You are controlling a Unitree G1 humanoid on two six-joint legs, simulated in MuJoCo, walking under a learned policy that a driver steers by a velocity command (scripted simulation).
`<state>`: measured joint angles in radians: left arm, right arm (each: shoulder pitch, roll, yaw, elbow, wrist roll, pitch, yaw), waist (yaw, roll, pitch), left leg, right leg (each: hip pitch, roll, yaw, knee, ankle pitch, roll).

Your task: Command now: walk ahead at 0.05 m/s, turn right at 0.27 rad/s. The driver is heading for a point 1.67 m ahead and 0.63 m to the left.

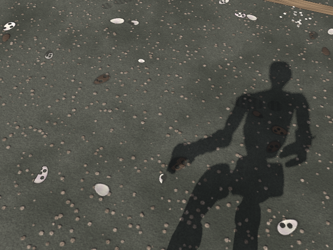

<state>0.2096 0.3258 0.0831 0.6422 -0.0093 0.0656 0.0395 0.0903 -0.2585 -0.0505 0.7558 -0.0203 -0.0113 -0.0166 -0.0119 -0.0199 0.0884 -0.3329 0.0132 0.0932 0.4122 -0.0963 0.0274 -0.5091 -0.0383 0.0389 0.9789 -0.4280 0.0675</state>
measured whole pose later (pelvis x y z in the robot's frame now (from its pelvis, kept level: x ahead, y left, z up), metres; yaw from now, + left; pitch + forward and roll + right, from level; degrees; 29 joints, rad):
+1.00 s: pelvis +0.06 -0.01 +0.00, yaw +29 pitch +1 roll -1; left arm 0.14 0.30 0.09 0.72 0.00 -0.03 0.02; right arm 0.15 -0.33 -0.08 0.68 0.02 0.06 -0.02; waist -0.02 0.03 0.04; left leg -0.32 -0.13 -0.24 0.57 -0.28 0.03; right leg -0.26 0.04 0.08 0.47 -0.23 0.02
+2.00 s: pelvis +0.13 +0.01 +0.00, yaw +32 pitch +0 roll +1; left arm 0.30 0.28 0.05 0.94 -0.01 -0.11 -0.02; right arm 0.30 -0.30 -0.05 0.83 0.03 -0.05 -0.01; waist 0.01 0.04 0.00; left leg -0.32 -0.02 -0.05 0.97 -0.42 0.04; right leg -0.18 0.02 -0.04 0.48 -0.29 -0.05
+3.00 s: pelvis +0.39 +0.17 +0.00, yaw +32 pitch -1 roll +0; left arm 0.21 0.22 0.02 0.97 0.00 -0.02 0.03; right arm 0.17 -0.25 -0.03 1.02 0.00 -0.01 -0.02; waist 0.00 0.00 0.03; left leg -0.24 0.00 0.01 0.48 -0.23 0.00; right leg -0.19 -0.01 0.00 0.50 -0.30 0.00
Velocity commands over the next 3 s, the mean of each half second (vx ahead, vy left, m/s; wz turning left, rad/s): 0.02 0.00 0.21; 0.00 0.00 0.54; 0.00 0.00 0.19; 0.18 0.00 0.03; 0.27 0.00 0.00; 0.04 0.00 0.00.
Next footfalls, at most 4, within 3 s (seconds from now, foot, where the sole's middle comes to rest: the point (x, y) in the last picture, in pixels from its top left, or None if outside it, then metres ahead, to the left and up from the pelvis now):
0.12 right None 0.08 -0.15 -0.77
0.46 left None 0.06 0.10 -0.77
0.98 right None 0.16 -0.10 -0.77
1.32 left None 0.00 0.11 -0.77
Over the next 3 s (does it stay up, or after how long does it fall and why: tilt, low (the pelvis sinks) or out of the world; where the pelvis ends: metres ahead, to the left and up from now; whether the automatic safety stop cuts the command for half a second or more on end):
stays up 0.39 0.17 0.00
